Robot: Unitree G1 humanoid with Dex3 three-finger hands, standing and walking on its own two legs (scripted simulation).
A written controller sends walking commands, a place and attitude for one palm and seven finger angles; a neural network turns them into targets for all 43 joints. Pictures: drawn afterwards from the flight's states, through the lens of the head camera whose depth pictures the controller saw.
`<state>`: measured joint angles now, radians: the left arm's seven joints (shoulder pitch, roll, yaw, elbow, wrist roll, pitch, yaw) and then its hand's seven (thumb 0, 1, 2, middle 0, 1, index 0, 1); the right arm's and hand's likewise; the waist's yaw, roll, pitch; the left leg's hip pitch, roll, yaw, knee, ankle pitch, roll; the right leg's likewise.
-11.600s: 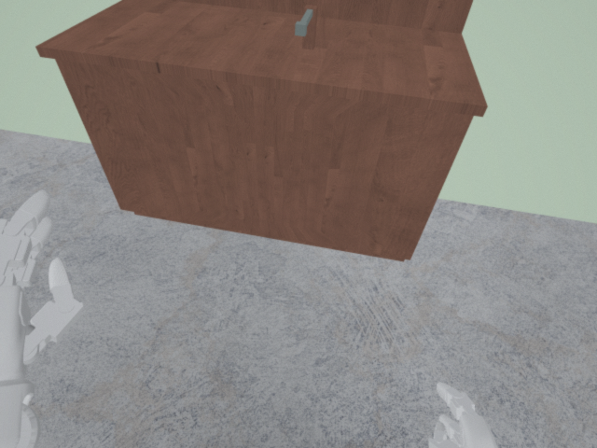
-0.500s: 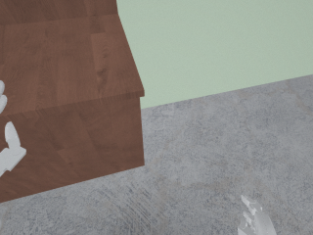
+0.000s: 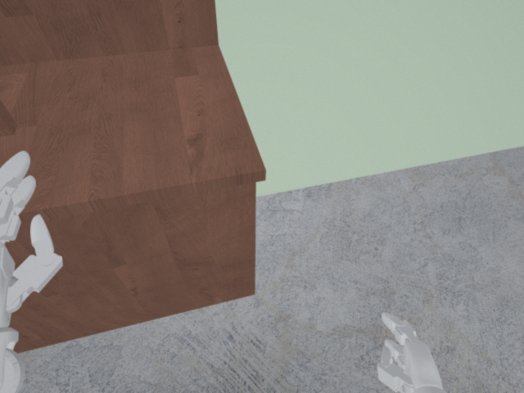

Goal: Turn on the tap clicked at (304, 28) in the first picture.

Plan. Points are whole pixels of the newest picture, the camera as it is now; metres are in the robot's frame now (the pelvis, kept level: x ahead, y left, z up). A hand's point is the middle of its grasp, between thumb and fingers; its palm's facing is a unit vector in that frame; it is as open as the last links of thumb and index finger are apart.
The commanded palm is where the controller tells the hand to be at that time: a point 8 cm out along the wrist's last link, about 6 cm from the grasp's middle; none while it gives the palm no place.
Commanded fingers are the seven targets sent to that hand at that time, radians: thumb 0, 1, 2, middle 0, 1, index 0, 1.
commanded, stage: shuffle to correct the standing spot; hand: left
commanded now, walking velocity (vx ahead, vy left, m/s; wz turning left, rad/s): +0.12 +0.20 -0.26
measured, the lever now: out of the picture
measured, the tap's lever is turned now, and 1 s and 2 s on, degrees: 0 0 5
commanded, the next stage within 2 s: come to a stop and stand still in 0.82 s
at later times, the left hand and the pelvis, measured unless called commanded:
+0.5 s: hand (0, 234) +0.26 +0.33 +0.16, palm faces +0.36 -0.84 -0.40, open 7.4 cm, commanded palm +0.21 +0.36 +0.17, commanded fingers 0.00 0.90 0.90 -0.20 -0.30 -0.20 -0.30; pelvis +0.04 +0.09 -0.02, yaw -2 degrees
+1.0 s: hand out of the picture +0.34 +0.48 +0.15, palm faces +0.32 -0.80 -0.50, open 7.4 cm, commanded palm +0.29 +0.51 +0.17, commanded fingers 0.00 0.90 0.90 -0.20 -0.30 -0.20 -0.30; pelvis +0.12 +0.25 -0.02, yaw -4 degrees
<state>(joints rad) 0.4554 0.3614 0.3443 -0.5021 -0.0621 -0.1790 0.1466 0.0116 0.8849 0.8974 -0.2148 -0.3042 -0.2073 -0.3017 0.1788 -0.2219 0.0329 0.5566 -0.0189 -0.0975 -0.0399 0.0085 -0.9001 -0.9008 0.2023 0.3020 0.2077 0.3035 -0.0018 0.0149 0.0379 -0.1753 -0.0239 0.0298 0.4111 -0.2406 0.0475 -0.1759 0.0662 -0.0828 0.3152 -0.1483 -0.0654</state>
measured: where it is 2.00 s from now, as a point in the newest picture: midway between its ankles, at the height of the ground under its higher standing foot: outside the picture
